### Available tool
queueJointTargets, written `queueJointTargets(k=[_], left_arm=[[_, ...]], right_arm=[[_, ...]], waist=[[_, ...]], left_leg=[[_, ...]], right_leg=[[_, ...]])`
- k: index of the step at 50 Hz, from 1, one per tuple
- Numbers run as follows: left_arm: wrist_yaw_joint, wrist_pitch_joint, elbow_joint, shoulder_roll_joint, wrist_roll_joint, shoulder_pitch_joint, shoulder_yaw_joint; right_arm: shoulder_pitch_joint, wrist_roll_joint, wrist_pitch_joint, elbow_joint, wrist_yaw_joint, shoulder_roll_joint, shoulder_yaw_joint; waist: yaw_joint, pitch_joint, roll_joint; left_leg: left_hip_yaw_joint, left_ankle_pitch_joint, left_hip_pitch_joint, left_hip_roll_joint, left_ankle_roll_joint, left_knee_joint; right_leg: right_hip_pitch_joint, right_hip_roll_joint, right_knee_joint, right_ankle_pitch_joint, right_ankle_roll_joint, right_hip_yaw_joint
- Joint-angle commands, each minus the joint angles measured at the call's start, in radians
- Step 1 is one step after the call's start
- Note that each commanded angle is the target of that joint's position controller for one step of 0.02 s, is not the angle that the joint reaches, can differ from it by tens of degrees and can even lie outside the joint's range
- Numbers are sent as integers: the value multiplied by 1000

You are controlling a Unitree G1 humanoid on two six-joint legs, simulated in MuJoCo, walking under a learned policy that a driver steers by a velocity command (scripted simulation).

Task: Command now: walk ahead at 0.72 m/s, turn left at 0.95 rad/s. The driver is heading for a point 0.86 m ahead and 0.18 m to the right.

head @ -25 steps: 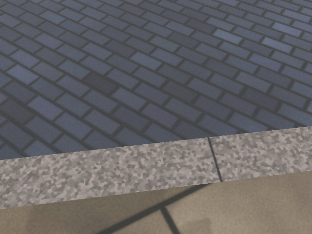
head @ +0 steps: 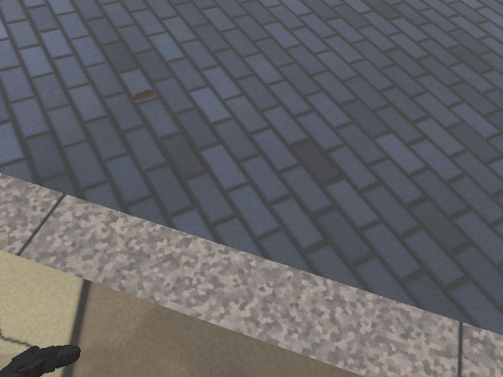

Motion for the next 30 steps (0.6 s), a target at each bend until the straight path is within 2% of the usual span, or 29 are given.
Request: queueJointTargets(k=[1,4,5,6,7,8,9,10,11,12,13,14,16,18,20,21,22,23,24,25,26,27,28,29,30], left_arm=[[-9,-43,-121,53,-12,-183,1],[-12,-58,-103,90,-19,-101,12],[-9,-61,-84,101,-14,-34,20],[0,-61,-58,129,-9,87,34],[9,-59,-35,175,7,286,43],[-7,-54,-3,243,32,366,56],[-20,-52,-10,165,19,318,38],[-14,-44,-6,103,13,321,22],[-8,-36,2,88,21,345,13],[-6,-28,19,66,27,361,2],[-3,-28,28,46,36,365,-11],[-4,-30,35,20,34,366,-21],[-4,-30,53,8,18,371,-32],[2,-28,67,22,13,371,-35],[10,-25,82,30,8,370,-43],[14,-25,100,26,-2,414,-48],[18,-24,115,41,-9,443,-49],[22,-20,128,52,-15,458,-50],[26,-14,136,71,-18,467,-48],[28,-9,141,90,-17,473,-47],[30,-5,149,115,-8,481,-45],[31,2,158,143,7,486,-40],[30,14,165,165,23,461,-38],[30,18,143,155,37,416,-43],[32,8,100,-16,57,502,-79]], right_arm=[[-33,11,-10,-74,-1,-181,-50],[-41,6,-12,-73,7,-140,-35],[-32,1,-14,-66,10,-114,-26],[-35,-15,-19,-67,17,-86,-14],[-41,-40,-25,-81,26,-23,11],[17,12,-40,-129,18,21,26],[-7,39,-44,-103,8,-73,10],[-91,20,-48,-98,9,-112,2],[-127,1,-56,-95,12,-96,6],[-178,-9,-65,-108,19,-76,8],[-194,-3,-70,-119,28,-56,11],[-200,4,-69,-122,35,-38,15],[-214,5,-65,-132,47,-6,26],[-265,-10,-69,-150,56,1,34],[-359,-26,-79,-177,66,10,46],[-429,-34,-90,-197,73,29,55],[-477,-30,-101,-223,82,44,60],[-500,-23,-108,-231,90,36,57],[-514,-18,-114,-236,96,21,49],[-510,-16,-117,-236,98,-7,36],[-471,-14,-115,-232,91,-47,17],[-382,-8,-107,-216,79,-90,-5],[-206,4,-93,-182,62,-131,-29],[27,9,-73,-127,40,-162,-50],[169,-28,-63,-79,24,-249,-67]], waist=[[-20,73,195],[11,44,220],[42,15,210],[98,-61,188],[180,-210,57],[132,-252,-312],[137,-113,-214],[163,-5,-132],[165,22,-57],[161,71,-30],[139,89,-63],[123,102,-81],[90,134,-82],[79,167,-49],[91,188,-33],[118,196,-18],[129,205,-30],[125,209,-28],[116,203,-32],[98,174,-46],[60,115,-86],[1,33,-147],[-114,-67,-188],[-240,-171,-179],[-170,-366,98]], left_leg=[[-258,-171,-83,172,141,-122],[-270,-89,-87,194,125,-82],[-248,0,-94,181,113,-35],[-197,121,-139,142,90,100],[-95,63,-269,72,55,429],[20,-230,-586,-33,-7,754],[64,-178,-736,45,-13,878],[85,-94,-784,70,-8,910],[99,-42,-780,90,-3,915],[105,-13,-792,103,0,888],[105,11,-776,118,5,867],[113,21,-771,125,6,850],[124,39,-805,140,0,816],[162,121,-846,149,-23,742],[251,243,-760,152,-40,583],[295,296,-679,143,-42,496],[296,352,-592,135,-42,418],[297,381,-530,117,-40,346],[302,386,-474,93,-39,284],[308,366,-413,64,-33,238],[306,334,-323,33,-23,218],[305,273,-201,5,-10,231],[311,214,4,-7,7,236],[252,180,333,80,19,277],[-117,-134,683,353,63,275]], right_leg=[[24,31,-90,-10,2,-27],[186,-5,-145,38,-36,-57],[288,-10,-181,42,-62,-78],[464,-34,-176,10,-98,-63],[730,-192,-177,-155,-170,129],[905,-384,-331,-547,-302,632],[839,-411,-364,-680,-304,677],[766,-366,-357,-571,-283,536],[719,-330,-365,-476,-279,435],[670,-295,-384,-407,-285,363],[620,-276,-403,-374,-279,314],[587,-260,-421,-341,-278,275],[526,-257,-450,-272,-286,223],[485,-248,-483,-125,-294,148],[400,-209,-531,47,-276,35],[358,-198,-565,116,-276,17],[328,-211,-599,145,-277,23],[337,-214,-611,188,-274,7],[369,-223,-604,253,-271,-7],[422,-230,-559,410,-262,-17],[480,-248,-483,631,-246,-13],[527,-259,-363,846,-232,-9],[494,-249,-153,979,-209,-30],[273,-210,133,843,-172,-33],[-23,-81,546,115,-148,-37]])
